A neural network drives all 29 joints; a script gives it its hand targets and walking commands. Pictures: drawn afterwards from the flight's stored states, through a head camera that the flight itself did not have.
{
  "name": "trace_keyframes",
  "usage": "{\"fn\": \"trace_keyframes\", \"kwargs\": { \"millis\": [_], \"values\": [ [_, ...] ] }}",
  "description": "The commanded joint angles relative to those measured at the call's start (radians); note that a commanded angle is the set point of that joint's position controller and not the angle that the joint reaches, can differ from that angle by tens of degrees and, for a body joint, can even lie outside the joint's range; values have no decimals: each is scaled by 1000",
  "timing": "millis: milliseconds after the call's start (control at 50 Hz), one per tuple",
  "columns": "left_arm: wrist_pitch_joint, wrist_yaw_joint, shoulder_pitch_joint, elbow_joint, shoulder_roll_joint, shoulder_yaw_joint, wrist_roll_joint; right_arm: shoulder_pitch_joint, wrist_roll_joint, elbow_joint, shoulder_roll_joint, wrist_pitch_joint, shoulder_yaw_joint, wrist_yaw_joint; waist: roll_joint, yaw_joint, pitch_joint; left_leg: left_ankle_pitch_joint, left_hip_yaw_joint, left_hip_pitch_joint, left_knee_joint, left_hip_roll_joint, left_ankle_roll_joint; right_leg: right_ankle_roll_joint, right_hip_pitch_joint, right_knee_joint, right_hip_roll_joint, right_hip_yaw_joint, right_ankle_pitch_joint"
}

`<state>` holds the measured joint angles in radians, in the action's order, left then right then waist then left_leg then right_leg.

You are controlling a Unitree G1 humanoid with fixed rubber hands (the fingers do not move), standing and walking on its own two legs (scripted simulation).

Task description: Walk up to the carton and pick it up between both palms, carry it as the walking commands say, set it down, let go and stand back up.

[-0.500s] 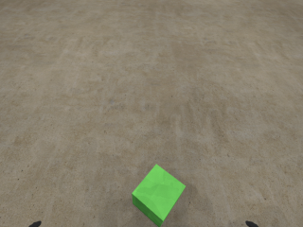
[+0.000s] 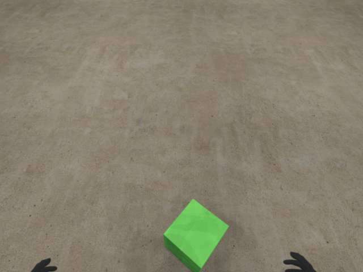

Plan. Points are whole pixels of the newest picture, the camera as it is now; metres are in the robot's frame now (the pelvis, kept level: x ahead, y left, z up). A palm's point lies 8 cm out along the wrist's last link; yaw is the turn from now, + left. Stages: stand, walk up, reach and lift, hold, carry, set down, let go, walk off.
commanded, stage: walk up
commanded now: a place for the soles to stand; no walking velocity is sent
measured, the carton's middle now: (194, 236) +0.38 -0.09 -0.67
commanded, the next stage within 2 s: none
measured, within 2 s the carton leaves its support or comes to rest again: neither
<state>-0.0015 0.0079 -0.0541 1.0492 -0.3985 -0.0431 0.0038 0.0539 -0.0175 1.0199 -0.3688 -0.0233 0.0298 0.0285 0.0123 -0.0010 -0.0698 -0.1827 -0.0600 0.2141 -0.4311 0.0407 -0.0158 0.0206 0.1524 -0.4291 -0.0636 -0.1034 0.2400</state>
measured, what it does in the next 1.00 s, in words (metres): steps to the left, turning right: left foot, then right foot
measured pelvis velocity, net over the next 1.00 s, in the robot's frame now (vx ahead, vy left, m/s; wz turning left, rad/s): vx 0.03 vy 0.19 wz -0.42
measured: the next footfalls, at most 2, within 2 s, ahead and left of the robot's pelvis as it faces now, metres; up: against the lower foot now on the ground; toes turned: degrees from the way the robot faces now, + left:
left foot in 0.54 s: +0.11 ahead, +0.25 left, +0.00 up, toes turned -12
right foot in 0.80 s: +0.07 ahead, +0.06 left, +0.00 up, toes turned -20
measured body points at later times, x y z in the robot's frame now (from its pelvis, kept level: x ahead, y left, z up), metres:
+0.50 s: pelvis -0.01 +0.08 -0.02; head +0.05 +0.06 +0.43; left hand +0.07 +0.46 -0.09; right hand +0.11 -0.29 -0.11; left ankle +0.07 +0.25 -0.72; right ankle -0.01 -0.13 -0.74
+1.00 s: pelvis +0.03 +0.19 -0.02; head +0.03 +0.17 +0.43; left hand +0.24 +0.47 -0.10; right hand +0.01 -0.15 -0.12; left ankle +0.11 +0.31 -0.70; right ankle +0.03 +0.08 -0.74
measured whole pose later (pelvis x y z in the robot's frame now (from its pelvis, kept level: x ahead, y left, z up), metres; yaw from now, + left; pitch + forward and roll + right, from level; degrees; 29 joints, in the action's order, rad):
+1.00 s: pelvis +0.03 +0.19 -0.02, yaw -24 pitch -3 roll +1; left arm -0.04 0.01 -0.27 0.77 -0.44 -0.07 0.02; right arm 0.23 -0.01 0.72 -0.41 -0.03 0.07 0.04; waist 0.01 -0.02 -0.08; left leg -0.49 0.00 0.44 -0.97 -0.01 -0.01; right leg -0.05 0.35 -0.70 0.03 0.05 0.30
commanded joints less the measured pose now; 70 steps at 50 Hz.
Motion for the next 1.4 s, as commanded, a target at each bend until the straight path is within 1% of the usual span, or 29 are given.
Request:
{"fn": "trace_keyframes", "kwargs": {
  "millis": [0,120,140,160,180,200,280,380,440,460,480,500,520,620,700,740,760,780,880,960,1000,1020,1040,1060,1080,1120,1240,1320,1380],
  "values": [
    [-20,11,50,-56,-212,-36,1,-1,1,-55,-197,9,37,-3,-41,21,127,194,-100,-23,46,-109,-24,-62,-49,75,-107,108,-78],
    [-18,9,40,-58,-205,-39,8,-10,1,-61,-201,5,36,0,-52,13,82,98,-102,10,48,-95,-16,-56,6,112,-102,105,48],
    [-16,8,40,-61,-201,-36,12,-28,-3,-76,-215,7,42,-1,10,13,98,49,-122,14,66,-110,-23,-55,6,95,-98,120,54],
    [-35,53,-235,-54,-367,-99,12,-62,-62,-246,-340,-23,121,46,28,-6,45,-195,12,134,-165,-59,-19,-120,16,121,-192,294,133],
    [-48,78,-280,-35,-430,-130,25,-126,-84,-284,-284,-46,112,65,-25,-59,-28,-297,-8,390,-426,-38,9,-226,-49,191,-351,539,163],
    [-60,87,-282,-68,-434,-133,23,-91,-104,-295,-258,-57,102,71,16,-32,-5,-303,-98,439,-523,-74,-2,-262,-53,186,-401,593,194],
    [-91,100,-200,-137,-377,-143,17,-34,-56,-326,-237,-55,110,93,-49,16,74,-268,-106,463,-548,-115,22,-246,-131,75,-318,407,-219],
    [-85,100,-204,-197,-373,-124,26,-38,-40,-413,-254,-63,143,104,-185,22,77,-240,-43,218,-380,-111,11,-202,102,-15,-210,320,-263],
    [-78,98,-217,-216,-366,-115,20,67,-50,-379,-274,-57,171,108,-127,56,132,-170,57,-8,-250,-59,-1,-158,263,-107,-139,267,-188],
    [-73,101,-237,-231,-322,-102,13,156,-59,-363,-312,-59,178,99,-59,89,157,-196,34,-114,-214,-36,-38,-130,344,-218,-100,224,-141],
    [-66,103,-223,-257,-294,-95,19,243,-67,-368,-356,-60,192,87,138,148,186,-314,-102,-161,-44,-136,-82,-83,449,-432,2,140,-16],
    [-61,108,-234,-261,-252,-88,11,223,-61,-388,-396,-58,189,77,330,137,154,-211,-368,-166,103,-348,-159,-26,582,-596,96,22,425],
    [-51,121,-246,-244,-302,-98,16,166,-51,-424,-400,-53,190,70,224,120,133,-242,-407,-76,104,-382,-229,-27,543,-683,57,110,459],
    [-58,83,-356,-216,-315,-99,-28,69,-70,-449,-329,-45,165,39,187,15,11,-203,-220,165,-8,-275,-217,-28,361,-570,4,52,235],
    [-66,45,-415,-228,-252,-88,-2,57,-30,-448,-306,-32,143,32,149,-26,94,-351,-116,209,-117,-266,-183,-52,126,-259,59,16,55],
    [-78,33,-403,-256,-294,-113,30,145,-4,-442,-241,-30,116,25,-33,-60,130,-416,-74,374,-294,-220,-102,-116,-86,-112,-2,243,235],
    [-84,25,-319,-287,-374,-129,34,132,5,-449,-192,-22,96,16,-312,-40,26,-373,27,507,-519,-87,-10,-227,-28,137,-231,705,443],
    [-81,23,-239,-323,-393,-115,21,106,4,-444,-249,-18,107,0,-197,-29,-2,-434,-11,452,-618,-74,-9,-301,92,149,-296,750,411],
    [-56,10,-187,-338,-293,-79,16,189,5,-369,-259,18,107,-3,-238,-3,-28,-335,53,258,-598,-53,1,-269,268,41,-160,492,29],
    [-25,-14,-182,-360,-302,-90,26,233,19,-329,-247,30,113,-12,-230,-7,3,-242,120,97,-372,-40,17,-203,300,1,-36,349,206],
    [-5,-26,-173,-391,-280,-80,16,252,12,-309,-229,48,110,-23,-134,15,45,-128,151,-71,-198,-15,11,-174,351,-105,-22,356,113],
    [4,-26,-189,-387,-248,-71,8,277,11,-300,-237,56,113,-30,-14,29,84,-178,88,-148,-78,-28,-7,-146,382,-235,16,320,89],
    [5,-24,-201,-404,-195,-62,3,300,-9,-320,-304,68,121,-43,176,47,95,-228,-251,-161,34,-258,-90,-77,475,-477,112,254,149],
    [13,-17,-184,-419,-216,-58,20,283,-6,-337,-391,76,137,-49,222,36,49,-124,-547,-26,97,-495,-195,-40,540,-649,145,294,338],
    [25,-10,-196,-407,-274,-85,37,228,8,-353,-407,82,144,-54,142,5,2,-133,-559,51,107,-543,-254,-32,523,-761,111,335,352],
    [37,-26,-279,-386,-276,-96,34,151,3,-371,-348,87,134,-63,105,-38,43,-129,-290,6,42,-414,-210,-27,452,-740,73,286,265],
    [35,-51,-207,-358,-222,-93,13,259,0,-338,-320,97,127,-62,191,21,-7,117,-76,-22,22,-297,-142,-15,445,-636,80,204,108],
    [24,-55,-173,-352,-185,-78,8,288,1,-334,-304,94,121,-56,193,45,29,261,-2,-107,-22,-311,-137,-25,407,-468,83,141,110],
    [10,-51,-221,-331,-198,-88,16,214,-21,-364,-331,75,118,-32,256,30,90,-115,52,-1,-17,-291,-140,-20,231,-336,90,53,165]
  ]
}}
